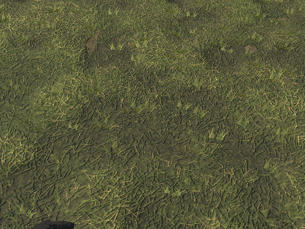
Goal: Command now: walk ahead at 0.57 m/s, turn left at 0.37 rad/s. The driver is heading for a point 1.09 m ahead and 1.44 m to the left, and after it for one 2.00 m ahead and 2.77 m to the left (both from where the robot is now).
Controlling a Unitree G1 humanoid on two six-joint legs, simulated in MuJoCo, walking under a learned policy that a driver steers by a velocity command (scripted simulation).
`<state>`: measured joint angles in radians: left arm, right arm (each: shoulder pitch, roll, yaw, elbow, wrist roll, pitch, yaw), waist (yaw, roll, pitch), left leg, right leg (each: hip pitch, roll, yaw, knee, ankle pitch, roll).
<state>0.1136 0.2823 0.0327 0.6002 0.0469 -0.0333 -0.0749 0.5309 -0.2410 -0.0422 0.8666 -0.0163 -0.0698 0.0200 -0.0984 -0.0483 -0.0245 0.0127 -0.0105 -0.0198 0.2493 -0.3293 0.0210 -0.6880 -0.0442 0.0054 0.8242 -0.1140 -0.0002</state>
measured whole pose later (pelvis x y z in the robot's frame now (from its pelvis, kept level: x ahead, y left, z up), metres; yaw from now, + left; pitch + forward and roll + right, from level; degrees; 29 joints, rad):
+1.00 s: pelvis +0.29 +0.02 -0.01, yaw +53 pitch +2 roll -1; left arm 0.09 0.30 0.08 0.73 0.02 -0.02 0.00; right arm 0.12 -0.36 -0.10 0.52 0.02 0.06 -0.02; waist -0.01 0.04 0.04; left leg -0.45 -0.16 -0.26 0.74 -0.39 0.01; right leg -0.35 0.06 0.09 0.53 -0.18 0.00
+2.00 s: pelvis +0.40 +0.45 -0.01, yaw +77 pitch +0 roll -1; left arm 0.37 0.30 0.06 0.88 0.03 -0.06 -0.02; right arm 0.23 -0.28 -0.01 0.80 -0.04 -0.07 0.04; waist 0.02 0.03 0.02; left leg -0.48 0.05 -0.06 1.25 -0.24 0.10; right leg -0.25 0.08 -0.10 0.49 -0.26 -0.10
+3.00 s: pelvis +0.84 +1.24 -0.01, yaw +29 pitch +2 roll +1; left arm 0.51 0.31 0.07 0.88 0.00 -0.05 0.00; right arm -0.03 -0.25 0.01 0.61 -0.06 -0.06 0.02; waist 0.10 0.00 0.05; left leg -0.72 0.13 -0.09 0.89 -0.17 -0.07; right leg -0.02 0.22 0.18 0.35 -0.31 -0.20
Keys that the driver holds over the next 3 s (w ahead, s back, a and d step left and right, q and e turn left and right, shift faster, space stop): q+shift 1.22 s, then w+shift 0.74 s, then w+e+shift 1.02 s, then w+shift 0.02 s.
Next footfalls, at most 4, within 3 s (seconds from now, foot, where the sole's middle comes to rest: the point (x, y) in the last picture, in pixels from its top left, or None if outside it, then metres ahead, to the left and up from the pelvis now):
0.12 right None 0.26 -0.13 -0.78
0.54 left None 0.28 0.15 -0.78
0.96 right None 0.44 0.00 -0.78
1.40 left None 0.18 0.09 -0.78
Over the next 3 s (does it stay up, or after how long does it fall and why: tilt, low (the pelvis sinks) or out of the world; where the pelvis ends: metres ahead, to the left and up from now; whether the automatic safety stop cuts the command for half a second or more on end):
stays up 0.84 1.24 -0.01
